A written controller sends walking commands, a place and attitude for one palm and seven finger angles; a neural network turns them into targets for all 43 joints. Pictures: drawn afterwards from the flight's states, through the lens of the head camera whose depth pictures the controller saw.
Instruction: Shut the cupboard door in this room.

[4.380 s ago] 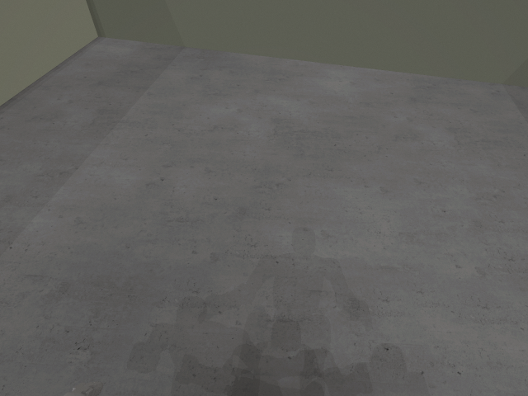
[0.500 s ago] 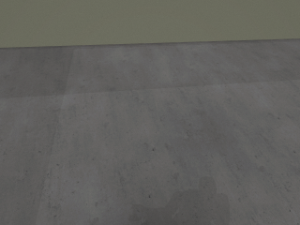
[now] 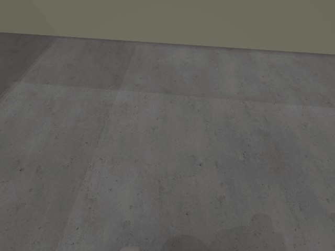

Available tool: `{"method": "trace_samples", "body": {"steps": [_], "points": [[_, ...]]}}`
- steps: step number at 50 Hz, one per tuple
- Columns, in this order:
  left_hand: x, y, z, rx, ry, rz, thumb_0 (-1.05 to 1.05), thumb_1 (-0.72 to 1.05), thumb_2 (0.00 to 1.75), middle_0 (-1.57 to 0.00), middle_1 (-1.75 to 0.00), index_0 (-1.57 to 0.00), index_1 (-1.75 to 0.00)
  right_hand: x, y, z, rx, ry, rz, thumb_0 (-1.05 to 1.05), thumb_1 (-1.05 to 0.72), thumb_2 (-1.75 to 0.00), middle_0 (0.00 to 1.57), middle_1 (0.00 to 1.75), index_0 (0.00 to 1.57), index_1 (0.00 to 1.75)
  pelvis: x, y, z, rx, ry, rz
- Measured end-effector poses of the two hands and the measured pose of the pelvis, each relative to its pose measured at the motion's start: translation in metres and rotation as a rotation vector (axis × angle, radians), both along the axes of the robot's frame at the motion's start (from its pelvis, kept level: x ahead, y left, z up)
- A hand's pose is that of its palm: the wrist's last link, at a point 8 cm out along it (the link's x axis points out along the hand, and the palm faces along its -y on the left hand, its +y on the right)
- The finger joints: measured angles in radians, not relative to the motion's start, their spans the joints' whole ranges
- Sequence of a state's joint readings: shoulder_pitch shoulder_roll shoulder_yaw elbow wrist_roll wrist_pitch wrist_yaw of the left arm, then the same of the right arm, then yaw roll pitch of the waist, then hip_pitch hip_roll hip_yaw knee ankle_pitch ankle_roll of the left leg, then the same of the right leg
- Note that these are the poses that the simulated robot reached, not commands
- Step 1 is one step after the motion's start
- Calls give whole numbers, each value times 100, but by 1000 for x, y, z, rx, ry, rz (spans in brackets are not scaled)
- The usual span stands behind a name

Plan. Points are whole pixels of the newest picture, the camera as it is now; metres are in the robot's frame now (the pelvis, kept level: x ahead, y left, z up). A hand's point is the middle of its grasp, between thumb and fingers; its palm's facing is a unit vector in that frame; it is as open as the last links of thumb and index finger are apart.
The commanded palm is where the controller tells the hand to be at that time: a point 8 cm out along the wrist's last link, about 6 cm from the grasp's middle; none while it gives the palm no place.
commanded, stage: turn or walk to find it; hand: left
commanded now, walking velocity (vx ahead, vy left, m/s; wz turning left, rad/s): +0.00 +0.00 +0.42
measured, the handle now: out of the picture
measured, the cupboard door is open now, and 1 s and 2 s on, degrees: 81 81 81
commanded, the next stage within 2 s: none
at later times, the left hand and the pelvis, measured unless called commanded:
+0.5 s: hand out of the picture +0.05 +0.25 -0.16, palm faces +0.21 -0.95 -0.25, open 7.4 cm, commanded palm none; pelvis -0.02 +0.03 +0.00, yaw +11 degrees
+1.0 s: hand out of the picture -0.10 +0.22 -0.18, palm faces +0.46 -0.86 -0.24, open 7.4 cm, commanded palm none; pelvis -0.04 +0.02 -0.01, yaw +26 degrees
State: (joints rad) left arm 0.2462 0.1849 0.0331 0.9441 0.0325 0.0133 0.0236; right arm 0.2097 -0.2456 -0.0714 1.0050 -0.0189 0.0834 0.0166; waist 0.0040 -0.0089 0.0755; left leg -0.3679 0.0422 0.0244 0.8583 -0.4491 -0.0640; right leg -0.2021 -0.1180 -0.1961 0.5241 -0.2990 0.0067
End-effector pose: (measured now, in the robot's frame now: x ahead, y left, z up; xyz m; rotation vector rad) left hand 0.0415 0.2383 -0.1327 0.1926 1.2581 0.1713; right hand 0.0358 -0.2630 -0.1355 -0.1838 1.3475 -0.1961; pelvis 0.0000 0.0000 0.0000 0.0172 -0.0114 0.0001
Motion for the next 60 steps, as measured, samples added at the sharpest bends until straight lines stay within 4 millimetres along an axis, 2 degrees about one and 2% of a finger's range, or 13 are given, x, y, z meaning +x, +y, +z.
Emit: {"method": "trace_samples", "body": {"steps": [5,8,11,16,22,27,30,37,42,46,53,56,60], "points": [[-39,38,-25,-14,72,89,0,91,90,-20,-30,-20,-30,43,30,4,-38,-94,100,0,-91,-90,20,30,19,30,-3,25,-13,-19,5,48],[-52,56,-26,-7,117,117,1,91,90,-20,-30,-20,-30,59,49,14,-42,-150,137,0,-91,-90,20,30,19,30,-6,34,-9,-25,2,54],[-53,66,-19,-8,105,136,1,91,90,-20,-30,-20,-30,66,64,22,-39,-171,167,0,-91,-90,20,30,20,30,-8,40,-2,-36,1,77],[-42,73,-7,-2,29,155,1,91,90,-20,-30,-20,-30,68,79,24,-13,-174,199,0,-91,-90,21,30,20,30,-11,45,5,-40,4,115],[-22,66,4,13,-58,164,1,91,90,-20,-30,-20,-30,55,77,15,18,-141,209,0,-91,-90,21,30,20,30,-16,39,5,-34,6,167],[-9,47,13,32,-128,168,0,91,90,-20,-30,-20,-30,38,58,0,40,-86,211,0,-91,-90,21,30,20,30,-20,22,1,-20,11,213],[-11,33,15,56,-162,179,0,91,90,-20,-30,-20,-30,32,42,-13,56,-58,214,0,-91,-90,21,30,20,30,-23,9,-6,-10,12,240],[-54,10,23,56,-124,268,0,91,90,-20,-30,-20,-30,32,20,-12,49,3,273,0,-91,-90,20,30,20,30,-26,-2,2,6,-7,324],[-92,4,16,36,-68,340,0,91,90,-20,-30,-20,-30,43,24,-7,29,24,334,0,-91,-90,20,30,19,30,-29,-1,3,13,-8,378],[-128,7,5,13,-14,406,0,90,90,-20,-30,-20,-30,61,43,-3,12,9,406,0,-91,-90,20,30,19,30,-36,8,1,8,-3,418],[-197,30,-25,-22,93,523,0,91,90,-20,-30,-20,-30,100,102,5,-6,-130,541,0,-91,-90,20,30,19,30,-52,33,-13,-10,2,469],[-209,37,-21,-22,120,548,1,91,90,-20,-30,-20,-30,106,121,14,2,-170,571,0,-91,-90,20,30,19,30,-55,37,-7,-20,0,484],[-208,45,-10,-9,78,568,1,91,90,-20,-30,-20,-30,107,137,19,24,-179,606,0,-91,-90,20,30,20,30,-58,39,1,-29,2,514]]}}
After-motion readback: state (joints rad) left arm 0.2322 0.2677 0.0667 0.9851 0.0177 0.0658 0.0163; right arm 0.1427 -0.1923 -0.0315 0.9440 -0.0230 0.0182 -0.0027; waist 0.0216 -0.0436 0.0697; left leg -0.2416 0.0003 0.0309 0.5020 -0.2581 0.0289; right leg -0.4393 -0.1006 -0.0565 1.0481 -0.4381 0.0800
